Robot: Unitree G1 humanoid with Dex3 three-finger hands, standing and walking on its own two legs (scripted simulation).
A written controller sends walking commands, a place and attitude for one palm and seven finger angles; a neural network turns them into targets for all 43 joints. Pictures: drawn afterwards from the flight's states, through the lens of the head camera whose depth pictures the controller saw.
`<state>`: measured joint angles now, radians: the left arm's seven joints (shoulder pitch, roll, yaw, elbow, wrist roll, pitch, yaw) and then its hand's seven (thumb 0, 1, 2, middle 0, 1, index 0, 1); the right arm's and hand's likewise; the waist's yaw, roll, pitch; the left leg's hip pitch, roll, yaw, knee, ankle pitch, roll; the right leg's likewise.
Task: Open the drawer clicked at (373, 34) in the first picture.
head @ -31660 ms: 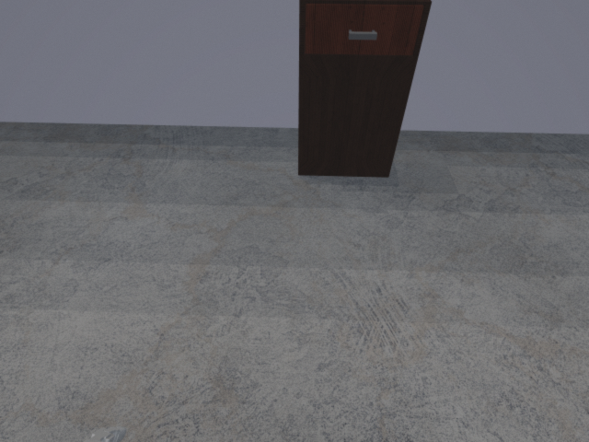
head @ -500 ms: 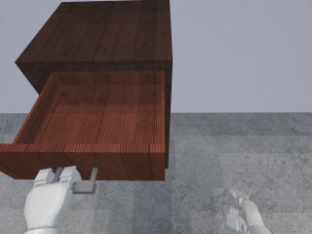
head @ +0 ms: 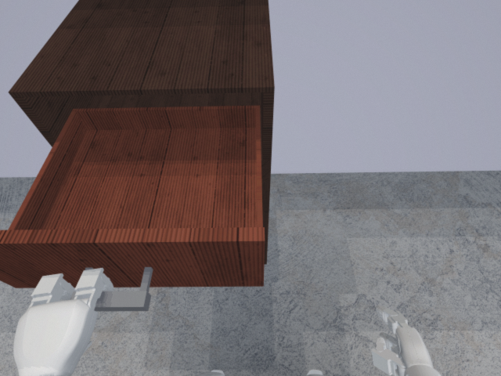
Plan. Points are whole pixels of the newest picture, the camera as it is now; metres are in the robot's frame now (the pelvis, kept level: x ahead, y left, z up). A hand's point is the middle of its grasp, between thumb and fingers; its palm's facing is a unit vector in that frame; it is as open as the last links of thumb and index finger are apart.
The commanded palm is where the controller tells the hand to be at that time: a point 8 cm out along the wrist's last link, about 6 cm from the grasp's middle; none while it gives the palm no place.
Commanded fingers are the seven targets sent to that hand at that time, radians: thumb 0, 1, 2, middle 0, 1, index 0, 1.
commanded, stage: open the thumb to release the handle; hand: left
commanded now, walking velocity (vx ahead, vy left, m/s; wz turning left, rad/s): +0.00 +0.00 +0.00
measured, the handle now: (114, 287) +0.23 +0.23 +0.02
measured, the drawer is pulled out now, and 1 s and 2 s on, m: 0.30 0.30 0.30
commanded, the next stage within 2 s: lift the hand off the handle in 0.34 s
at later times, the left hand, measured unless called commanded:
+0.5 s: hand (84, 332) +0.17 +0.26 +0.00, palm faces +0.00 -0.04 -1.00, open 13.5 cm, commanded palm +0.16 +0.25 +0.05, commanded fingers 0.00 -0.50 0.30 -0.30 -1.20 -0.30 -1.20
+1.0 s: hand (86, 318) +0.18 +0.25 +0.03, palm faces +0.04 -0.04 -1.00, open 13.4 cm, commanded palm +0.17 +0.25 +0.09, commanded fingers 0.00 -0.50 0.30 -0.30 -1.20 -0.30 -1.20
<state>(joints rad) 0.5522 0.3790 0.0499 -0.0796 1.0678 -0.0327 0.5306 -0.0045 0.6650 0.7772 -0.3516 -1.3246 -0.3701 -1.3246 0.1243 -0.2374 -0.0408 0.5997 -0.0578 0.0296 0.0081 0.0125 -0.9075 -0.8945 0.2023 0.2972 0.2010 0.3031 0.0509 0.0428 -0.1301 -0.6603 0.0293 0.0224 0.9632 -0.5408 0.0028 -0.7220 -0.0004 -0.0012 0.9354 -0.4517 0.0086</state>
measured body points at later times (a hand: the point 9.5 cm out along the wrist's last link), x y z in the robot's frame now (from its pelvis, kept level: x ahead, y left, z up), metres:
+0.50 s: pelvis -0.02 -0.01 +0.01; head +0.03 -0.03 +0.46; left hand +0.17 +0.26 +0.06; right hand +0.20 -0.23 -0.09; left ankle -0.04 +0.11 -0.68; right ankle +0.00 -0.13 -0.68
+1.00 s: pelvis -0.01 -0.01 +0.02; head +0.02 -0.04 +0.46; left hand +0.18 +0.25 +0.08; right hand +0.19 -0.23 -0.09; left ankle -0.04 +0.11 -0.68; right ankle +0.00 -0.13 -0.68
